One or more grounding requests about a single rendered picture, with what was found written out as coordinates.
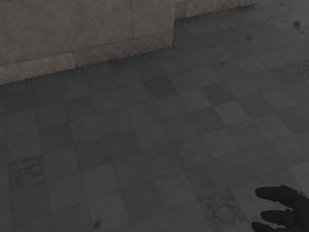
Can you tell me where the right robot hand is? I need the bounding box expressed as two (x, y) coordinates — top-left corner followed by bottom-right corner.
(251, 185), (309, 232)

